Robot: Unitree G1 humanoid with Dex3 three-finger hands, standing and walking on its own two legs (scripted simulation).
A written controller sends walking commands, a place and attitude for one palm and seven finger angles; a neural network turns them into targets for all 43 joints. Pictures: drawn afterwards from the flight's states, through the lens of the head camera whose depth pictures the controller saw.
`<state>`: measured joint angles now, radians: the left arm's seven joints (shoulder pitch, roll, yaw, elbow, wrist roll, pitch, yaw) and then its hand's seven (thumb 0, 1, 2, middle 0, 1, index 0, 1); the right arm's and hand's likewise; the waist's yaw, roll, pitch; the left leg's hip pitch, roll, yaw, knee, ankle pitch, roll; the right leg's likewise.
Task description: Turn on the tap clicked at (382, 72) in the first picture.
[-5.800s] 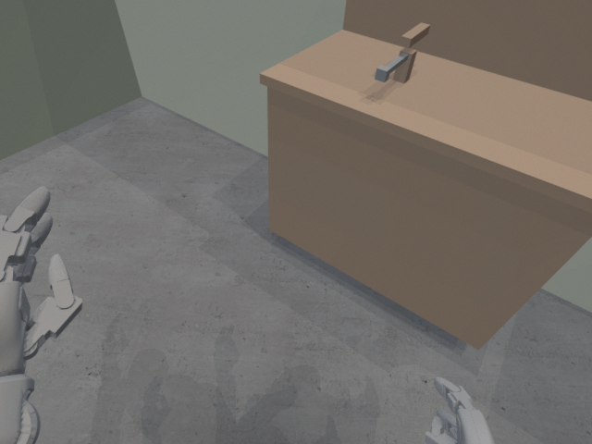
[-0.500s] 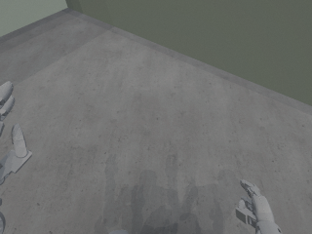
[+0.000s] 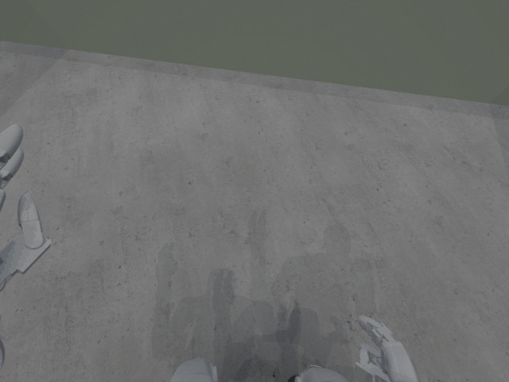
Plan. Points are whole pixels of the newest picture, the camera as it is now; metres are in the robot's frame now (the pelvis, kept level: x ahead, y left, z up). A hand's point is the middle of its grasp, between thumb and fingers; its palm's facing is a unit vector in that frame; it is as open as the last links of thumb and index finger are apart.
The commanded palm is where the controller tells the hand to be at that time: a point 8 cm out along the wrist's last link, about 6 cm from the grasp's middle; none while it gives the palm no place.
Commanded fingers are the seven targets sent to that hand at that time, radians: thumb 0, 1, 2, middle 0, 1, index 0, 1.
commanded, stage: turn to face it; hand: left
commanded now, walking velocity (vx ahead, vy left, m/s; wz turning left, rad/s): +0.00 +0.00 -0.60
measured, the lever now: out of the picture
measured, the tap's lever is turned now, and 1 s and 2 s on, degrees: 0 0 0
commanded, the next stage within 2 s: none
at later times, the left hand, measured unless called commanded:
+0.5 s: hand (75, 265) +0.21 +0.18 +0.19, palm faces +0.22 -0.90 -0.38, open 7.4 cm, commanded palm +0.17 +0.22 +0.20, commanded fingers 0.00 0.90 0.90 -0.20 -0.30 -0.20 -0.30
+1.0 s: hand (224, 314) +0.17 +0.04 +0.19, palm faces -0.13 -0.86 -0.49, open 7.4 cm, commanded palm +0.15 +0.10 +0.20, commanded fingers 0.00 0.90 0.90 -0.20 -0.30 -0.20 -0.30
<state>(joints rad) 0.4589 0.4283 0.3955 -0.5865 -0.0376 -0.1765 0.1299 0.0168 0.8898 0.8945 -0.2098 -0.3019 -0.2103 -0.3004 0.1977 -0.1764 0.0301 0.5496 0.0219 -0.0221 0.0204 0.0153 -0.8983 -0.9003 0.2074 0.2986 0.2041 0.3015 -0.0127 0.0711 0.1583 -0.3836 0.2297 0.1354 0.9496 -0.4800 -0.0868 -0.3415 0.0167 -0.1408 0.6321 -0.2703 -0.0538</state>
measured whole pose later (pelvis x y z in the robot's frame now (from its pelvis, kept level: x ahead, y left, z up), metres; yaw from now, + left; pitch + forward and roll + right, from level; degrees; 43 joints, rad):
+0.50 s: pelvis -0.06 +0.00 +0.01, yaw -16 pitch -1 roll +0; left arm 0.42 0.35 0.37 -0.53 -0.02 -0.17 0.15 0.02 0.89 0.89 -0.21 -0.30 -0.21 -0.30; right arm 0.18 -0.17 0.01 0.52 0.02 0.01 -0.01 0.02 -0.90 -0.90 0.20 0.30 0.20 0.30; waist 0.06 -0.01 0.05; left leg -0.23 0.13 0.14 0.56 -0.30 -0.05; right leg -0.53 0.03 -0.04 1.05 -0.43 0.04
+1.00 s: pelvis -0.14 -0.04 +0.01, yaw -34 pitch +1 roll +2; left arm 0.54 0.42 0.41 -0.59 -0.06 -0.18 0.16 0.01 0.89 0.89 -0.22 -0.30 -0.22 -0.30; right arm 0.18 -0.29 -0.05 0.56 0.02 0.07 -0.02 0.02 -0.91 -0.90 0.20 0.30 0.19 0.30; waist 0.00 -0.02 0.07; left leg -0.38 0.04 0.05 0.80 -0.46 -0.07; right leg -0.40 0.08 0.05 0.51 -0.13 -0.08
